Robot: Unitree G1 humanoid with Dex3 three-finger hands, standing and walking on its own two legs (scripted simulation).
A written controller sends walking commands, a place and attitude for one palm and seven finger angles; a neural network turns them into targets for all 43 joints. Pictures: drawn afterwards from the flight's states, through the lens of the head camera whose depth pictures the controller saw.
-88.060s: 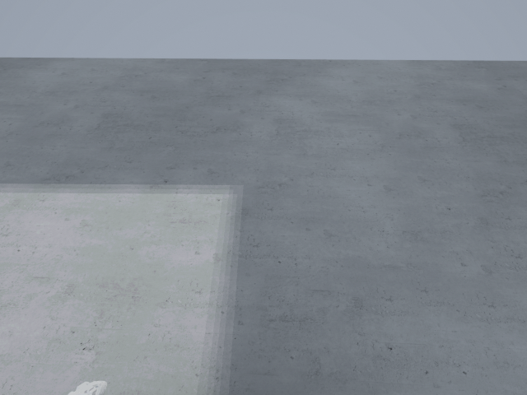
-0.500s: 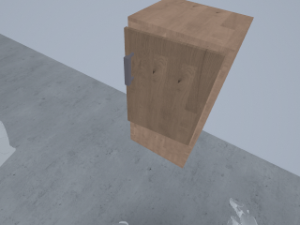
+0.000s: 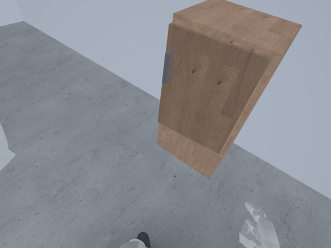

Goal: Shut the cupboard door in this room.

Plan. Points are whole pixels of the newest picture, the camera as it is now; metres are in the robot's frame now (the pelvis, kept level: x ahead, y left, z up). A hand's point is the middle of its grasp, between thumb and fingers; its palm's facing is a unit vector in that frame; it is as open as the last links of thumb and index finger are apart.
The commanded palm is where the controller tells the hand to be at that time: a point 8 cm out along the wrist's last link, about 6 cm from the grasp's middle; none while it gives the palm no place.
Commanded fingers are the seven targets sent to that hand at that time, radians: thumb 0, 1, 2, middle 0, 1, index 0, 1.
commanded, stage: stop stepping back and stand still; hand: left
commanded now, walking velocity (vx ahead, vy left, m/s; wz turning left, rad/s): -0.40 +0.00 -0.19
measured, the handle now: (169, 66) +0.85 +0.02 -0.02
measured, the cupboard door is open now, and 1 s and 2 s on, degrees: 6 6 6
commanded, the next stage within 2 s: let the arm hang, fingers relaxed in 1.80 s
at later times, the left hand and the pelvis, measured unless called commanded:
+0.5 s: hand out of the picture +0.10 +0.32 +0.20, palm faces +0.24 -0.87 -0.43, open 7.4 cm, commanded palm +0.05 +0.37 +0.19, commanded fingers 0.00 0.90 0.90 -0.20 -0.30 -0.20 -0.30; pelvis -0.13 +0.10 +0.02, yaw -9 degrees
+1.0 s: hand out of the picture +0.04 +0.39 +0.19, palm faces +0.29 -0.82 -0.50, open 7.4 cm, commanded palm +0.00 +0.43 +0.19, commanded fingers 0.00 0.90 0.90 -0.20 -0.30 -0.20 -0.30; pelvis -0.20 +0.17 +0.00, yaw -12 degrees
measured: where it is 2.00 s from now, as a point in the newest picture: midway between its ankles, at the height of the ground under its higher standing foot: outside the picture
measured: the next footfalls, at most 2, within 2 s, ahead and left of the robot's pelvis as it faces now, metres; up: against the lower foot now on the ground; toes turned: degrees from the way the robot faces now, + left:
right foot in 0.08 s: -0.04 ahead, -0.14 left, +0.00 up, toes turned -2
left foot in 0.22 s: +0.08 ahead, +0.10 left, +0.00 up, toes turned -1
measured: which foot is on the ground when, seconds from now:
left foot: down 0.00-0.08, up 0.10-0.20, down 0.22-0.48, up 0.50-0.68, down 0.70-1.00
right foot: up 0.00-0.06, down 0.08-0.24, up 0.26-0.50, down 0.52-0.70, up 0.72-0.96, down 0.98-1.00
